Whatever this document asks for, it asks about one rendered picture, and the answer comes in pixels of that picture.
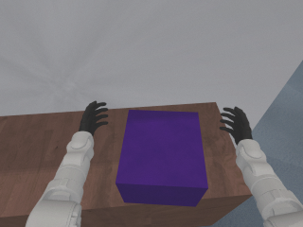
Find carton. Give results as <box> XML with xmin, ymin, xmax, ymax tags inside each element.
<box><xmin>116</xmin><ymin>110</ymin><xmax>208</xmax><ymax>207</ymax></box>

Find pedestal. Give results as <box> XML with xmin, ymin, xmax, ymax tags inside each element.
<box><xmin>0</xmin><ymin>102</ymin><xmax>253</xmax><ymax>227</ymax></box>

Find left robot upper arm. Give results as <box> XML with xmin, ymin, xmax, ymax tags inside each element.
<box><xmin>28</xmin><ymin>199</ymin><xmax>81</xmax><ymax>227</ymax></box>

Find right robot hand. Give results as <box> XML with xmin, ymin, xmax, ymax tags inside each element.
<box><xmin>219</xmin><ymin>107</ymin><xmax>253</xmax><ymax>145</ymax></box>

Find left robot hand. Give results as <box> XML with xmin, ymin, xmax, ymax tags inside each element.
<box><xmin>79</xmin><ymin>101</ymin><xmax>109</xmax><ymax>136</ymax></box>

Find right robot upper arm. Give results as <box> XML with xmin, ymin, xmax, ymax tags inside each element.
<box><xmin>263</xmin><ymin>210</ymin><xmax>303</xmax><ymax>227</ymax></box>

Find left robot forearm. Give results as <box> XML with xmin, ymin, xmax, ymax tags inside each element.
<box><xmin>25</xmin><ymin>131</ymin><xmax>95</xmax><ymax>227</ymax></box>

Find right robot forearm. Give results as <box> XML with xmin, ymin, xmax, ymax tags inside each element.
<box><xmin>235</xmin><ymin>139</ymin><xmax>303</xmax><ymax>220</ymax></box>

